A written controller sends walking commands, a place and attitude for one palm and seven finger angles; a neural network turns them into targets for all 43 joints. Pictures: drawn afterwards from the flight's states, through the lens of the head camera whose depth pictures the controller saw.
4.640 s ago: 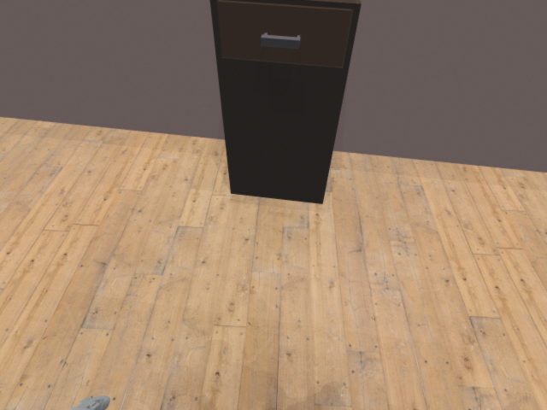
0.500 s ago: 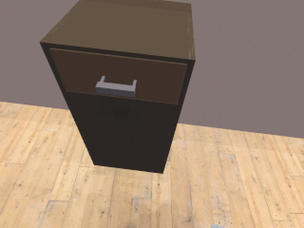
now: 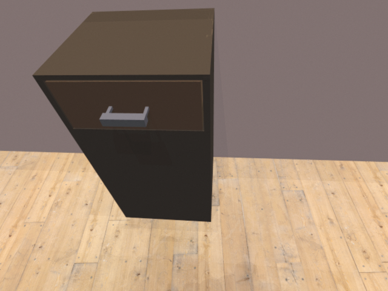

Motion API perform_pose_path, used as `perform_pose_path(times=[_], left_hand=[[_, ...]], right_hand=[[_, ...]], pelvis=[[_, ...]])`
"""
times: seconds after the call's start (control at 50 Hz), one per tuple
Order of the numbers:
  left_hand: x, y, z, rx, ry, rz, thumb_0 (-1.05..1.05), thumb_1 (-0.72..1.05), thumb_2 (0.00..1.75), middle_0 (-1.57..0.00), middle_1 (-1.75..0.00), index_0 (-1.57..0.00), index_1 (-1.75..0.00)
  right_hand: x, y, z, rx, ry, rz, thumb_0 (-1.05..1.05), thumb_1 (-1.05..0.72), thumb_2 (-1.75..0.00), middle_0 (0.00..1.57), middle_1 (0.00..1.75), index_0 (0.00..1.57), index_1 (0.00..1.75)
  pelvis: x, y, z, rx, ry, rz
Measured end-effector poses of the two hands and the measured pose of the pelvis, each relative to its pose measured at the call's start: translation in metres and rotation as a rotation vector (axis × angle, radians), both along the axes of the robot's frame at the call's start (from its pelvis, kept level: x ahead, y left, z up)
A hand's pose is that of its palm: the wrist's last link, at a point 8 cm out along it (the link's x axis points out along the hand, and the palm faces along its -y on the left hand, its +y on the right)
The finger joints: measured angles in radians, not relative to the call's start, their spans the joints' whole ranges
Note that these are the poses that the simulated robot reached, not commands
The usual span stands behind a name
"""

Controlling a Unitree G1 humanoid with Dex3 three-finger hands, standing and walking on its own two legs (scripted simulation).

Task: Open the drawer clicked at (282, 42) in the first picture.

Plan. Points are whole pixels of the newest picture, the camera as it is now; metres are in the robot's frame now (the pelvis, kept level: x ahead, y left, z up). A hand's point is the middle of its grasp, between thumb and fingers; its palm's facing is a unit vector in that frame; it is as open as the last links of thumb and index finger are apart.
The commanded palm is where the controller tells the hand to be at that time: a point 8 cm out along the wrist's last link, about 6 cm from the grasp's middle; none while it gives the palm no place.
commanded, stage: come to a stop and stand still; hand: left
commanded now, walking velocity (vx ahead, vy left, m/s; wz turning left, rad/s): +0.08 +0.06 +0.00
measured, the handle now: (126, 114) +0.56 +0.24 +0.03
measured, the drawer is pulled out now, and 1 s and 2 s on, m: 0.00 0.00 0.00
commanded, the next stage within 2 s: look again from close up in 0.80 s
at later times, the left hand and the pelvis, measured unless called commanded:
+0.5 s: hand out of the picture +0.01 +0.20 -0.18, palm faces +0.01 -0.98 -0.19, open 7.3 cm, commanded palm none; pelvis +0.00 +0.02 -0.01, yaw -1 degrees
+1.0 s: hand out of the picture +0.00 +0.19 -0.18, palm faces +0.03 -0.98 -0.20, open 7.3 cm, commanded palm none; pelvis +0.00 +0.02 -0.01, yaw +0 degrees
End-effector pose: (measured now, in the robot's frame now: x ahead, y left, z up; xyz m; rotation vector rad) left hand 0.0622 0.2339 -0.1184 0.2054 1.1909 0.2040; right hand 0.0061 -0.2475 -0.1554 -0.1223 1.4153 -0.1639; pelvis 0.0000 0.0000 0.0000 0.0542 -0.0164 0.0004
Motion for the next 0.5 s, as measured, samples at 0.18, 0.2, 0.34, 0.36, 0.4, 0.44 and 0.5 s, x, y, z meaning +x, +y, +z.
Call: perform_pose_path(times=[0.18,0.2,0.34,0.36,0.4,0.44,0.5], left_hand=[[-0.059,0.027,-0.018,-0.034,0.123,0.055,0.00,0.91,0.90,-0.21,-0.30,-0.20,-0.30],[-0.065,0.032,-0.024,-0.043,0.138,0.061,0.00,0.91,0.90,-0.21,-0.30,-0.20,-0.30],[-0.085,0.038,-0.030,-0.091,0.207,0.060,0.01,0.91,0.90,-0.20,-0.30,-0.20,-0.30],[-0.085,0.036,-0.030,-0.096,0.212,0.057,0.01,0.91,0.90,-0.20,-0.30,-0.20,-0.30],[-0.082,0.030,-0.031,-0.101,0.226,0.048,0.01,0.91,0.90,-0.20,-0.30,-0.20,-0.30],[-0.075,0.023,-0.032,-0.103,0.237,0.034,0.01,0.91,0.90,-0.20,-0.30,-0.20,-0.30],[-0.060,0.012,-0.035,-0.086,0.231,0.018,0.01,0.92,0.90,-0.20,-0.30,-0.20,-0.30]], right_hand=[[-0.021,0.027,0.011,-0.025,-0.013,0.024,0.00,-0.91,-0.90,0.19,0.30,0.20,0.30],[-0.024,0.032,0.009,-0.034,-0.023,0.026,0.00,-0.91,-0.90,0.19,0.30,0.20,0.30],[-0.050,0.068,0.018,-0.014,0.033,0.004,0.00,-0.91,-0.90,0.20,0.30,0.20,0.30],[-0.051,0.072,0.017,-0.006,0.040,0.000,0.00,-0.91,-0.90,0.20,0.30,0.20,0.30],[-0.052,0.076,0.015,0.008,0.051,-0.011,0.00,-0.91,-0.90,0.20,0.30,0.20,0.30],[-0.052,0.078,0.011,0.021,0.061,-0.025,0.00,-0.91,-0.90,0.20,0.30,0.20,0.30],[-0.051,0.075,0.001,0.041,0.079,-0.052,0.00,-0.91,-0.90,0.20,0.30,0.20,0.30]], pelvis=[[-0.018,0.021,-0.001,-0.030,0.026,-0.004],[-0.019,0.026,-0.004,-0.052,0.031,-0.002],[-0.013,0.034,0.001,-0.055,0.036,0.007],[-0.011,0.034,0.001,-0.053,0.036,0.005],[-0.006,0.033,0.001,-0.045,0.037,0.001],[-0.002,0.029,-0.001,-0.037,0.036,-0.004],[0.005,0.021,-0.008,-0.024,0.030,-0.014]])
